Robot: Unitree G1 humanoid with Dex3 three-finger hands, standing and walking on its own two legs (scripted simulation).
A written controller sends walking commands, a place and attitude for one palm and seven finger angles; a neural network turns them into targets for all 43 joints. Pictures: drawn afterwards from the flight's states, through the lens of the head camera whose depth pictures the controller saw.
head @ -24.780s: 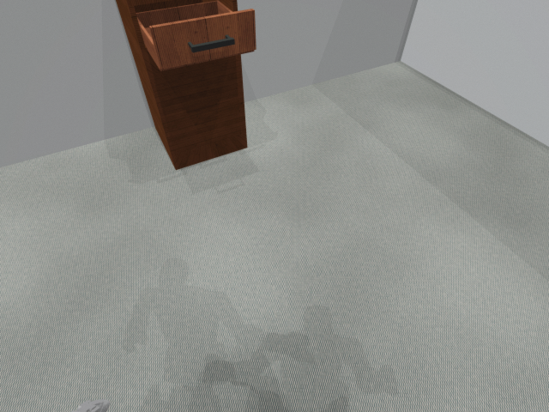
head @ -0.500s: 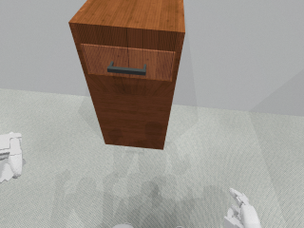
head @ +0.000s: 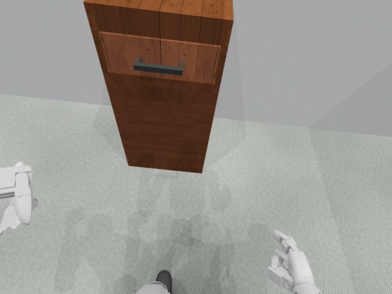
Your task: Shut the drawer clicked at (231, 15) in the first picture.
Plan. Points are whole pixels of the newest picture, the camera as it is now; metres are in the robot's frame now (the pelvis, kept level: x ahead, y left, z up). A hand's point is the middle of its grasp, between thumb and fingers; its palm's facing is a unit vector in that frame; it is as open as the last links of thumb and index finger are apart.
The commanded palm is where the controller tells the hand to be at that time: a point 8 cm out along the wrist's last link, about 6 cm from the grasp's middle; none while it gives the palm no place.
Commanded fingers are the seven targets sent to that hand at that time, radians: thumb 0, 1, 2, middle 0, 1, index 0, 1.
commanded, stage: stop stepping back and stand still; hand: left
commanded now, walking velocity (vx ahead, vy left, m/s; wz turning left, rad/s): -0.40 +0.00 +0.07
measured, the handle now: (159, 65) +0.78 +0.21 -0.02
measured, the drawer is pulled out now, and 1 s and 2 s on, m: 0.00 0.00 0.00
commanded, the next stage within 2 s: let the arm hang, fingers relaxed in 1.24 s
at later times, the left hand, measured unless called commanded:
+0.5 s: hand (4, 238) +0.15 +0.25 +0.18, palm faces +0.35 -0.83 -0.43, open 3.2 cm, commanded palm +0.07 +0.29 +0.19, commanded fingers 0.00 0.90 0.90 -1.40 -1.60 -1.40 -1.60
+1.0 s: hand out of the picture +0.12 +0.25 +0.17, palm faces +0.34 -0.81 -0.48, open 3.2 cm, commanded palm +0.07 +0.29 +0.19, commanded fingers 0.00 0.90 0.90 -1.40 -1.60 -1.40 -1.60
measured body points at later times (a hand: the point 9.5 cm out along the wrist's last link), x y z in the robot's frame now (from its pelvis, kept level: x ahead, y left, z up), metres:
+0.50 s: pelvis -0.04 +0.01 +0.00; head -0.04 +0.03 +0.45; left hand +0.13 +0.29 +0.20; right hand +0.11 -0.22 -0.07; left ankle +0.13 +0.10 -0.72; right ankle -0.10 -0.09 -0.73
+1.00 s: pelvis -0.05 +0.01 +0.01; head -0.05 +0.01 +0.46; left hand +0.10 +0.29 +0.20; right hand +0.12 -0.21 -0.07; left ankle +0.00 +0.13 -0.73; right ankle -0.07 -0.08 -0.73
